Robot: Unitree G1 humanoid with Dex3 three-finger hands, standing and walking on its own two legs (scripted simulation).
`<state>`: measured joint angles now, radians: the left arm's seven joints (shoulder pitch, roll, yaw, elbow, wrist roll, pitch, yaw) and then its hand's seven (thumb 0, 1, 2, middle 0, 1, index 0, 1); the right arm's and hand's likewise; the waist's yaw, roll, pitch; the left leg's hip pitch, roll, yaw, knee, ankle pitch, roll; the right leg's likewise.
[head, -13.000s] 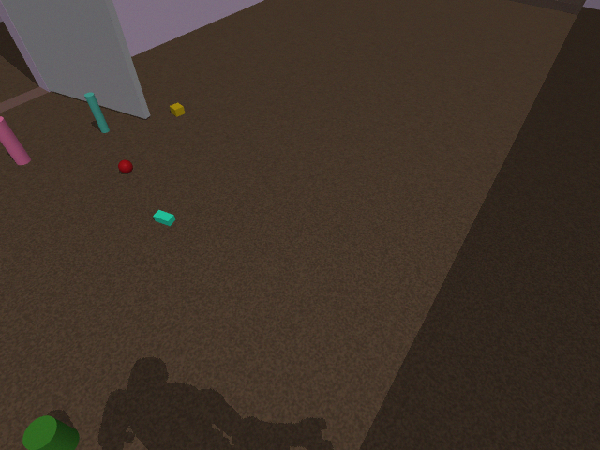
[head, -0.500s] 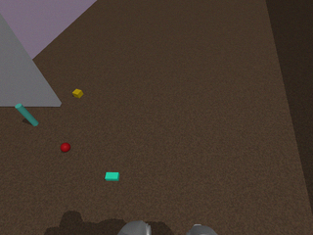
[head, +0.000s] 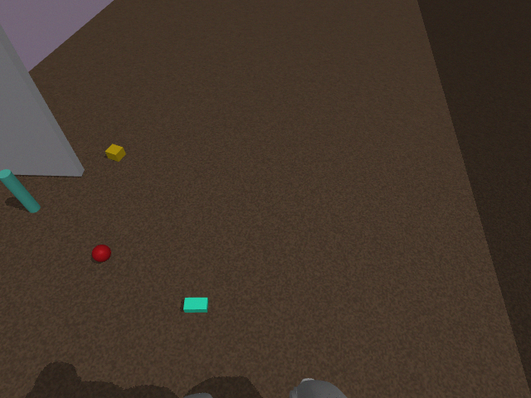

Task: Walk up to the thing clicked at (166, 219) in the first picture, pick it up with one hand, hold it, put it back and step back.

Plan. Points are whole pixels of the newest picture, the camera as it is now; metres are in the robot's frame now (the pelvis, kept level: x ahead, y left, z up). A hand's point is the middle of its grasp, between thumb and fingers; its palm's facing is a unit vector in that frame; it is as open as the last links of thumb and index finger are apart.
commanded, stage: walk up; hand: left
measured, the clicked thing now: (196, 304) +0.51 +0.22 -0.72
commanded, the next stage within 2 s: stand in 1.68 s
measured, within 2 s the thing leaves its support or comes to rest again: neither
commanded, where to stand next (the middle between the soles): +0.12 -0.02 m, yaw +0 degrees
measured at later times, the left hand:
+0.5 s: hand out of the picture +0.14 +0.23 -0.13, palm faces -0.07 -0.93 -0.37, open 7.4 cm
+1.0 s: hand out of the picture +0.13 +0.21 -0.12, palm faces -0.01 -0.95 -0.31, open 7.4 cm
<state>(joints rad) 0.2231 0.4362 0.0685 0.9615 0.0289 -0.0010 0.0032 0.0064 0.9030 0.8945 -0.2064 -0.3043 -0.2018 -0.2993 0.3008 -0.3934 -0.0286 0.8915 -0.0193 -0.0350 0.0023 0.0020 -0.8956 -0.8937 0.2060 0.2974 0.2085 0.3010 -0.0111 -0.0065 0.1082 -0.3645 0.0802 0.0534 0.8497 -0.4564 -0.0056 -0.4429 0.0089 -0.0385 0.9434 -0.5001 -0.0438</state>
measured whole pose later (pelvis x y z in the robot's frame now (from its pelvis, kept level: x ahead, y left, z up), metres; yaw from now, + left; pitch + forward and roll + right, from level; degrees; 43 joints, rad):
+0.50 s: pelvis +0.00 -0.03 +0.01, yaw -4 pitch -3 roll +0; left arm 0.10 0.40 0.06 0.94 0.01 0.02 -0.02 0.00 0.90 0.89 -0.21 -0.30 -0.20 -0.30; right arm 0.21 -0.40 -0.01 0.95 -0.02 -0.06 -0.03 0.00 -0.90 -0.89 0.20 0.30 0.21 0.30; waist -0.01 -0.02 0.10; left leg -0.38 0.08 0.04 0.75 -0.33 -0.03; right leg -0.35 -0.01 0.01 0.80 -0.46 -0.05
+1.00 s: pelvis +0.01 -0.04 +0.03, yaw -1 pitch -2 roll +0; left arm 0.03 0.34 0.03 1.10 0.00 0.01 -0.02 0.01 0.90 0.89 -0.21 -0.30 -0.20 -0.30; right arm 0.12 -0.37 0.01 1.11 -0.01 -0.03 0.00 0.00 -0.90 -0.89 0.20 0.30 0.20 0.30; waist 0.00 0.00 0.08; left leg -0.24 0.03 -0.06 0.50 -0.22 -0.04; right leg -0.19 -0.02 -0.04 0.51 -0.27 0.00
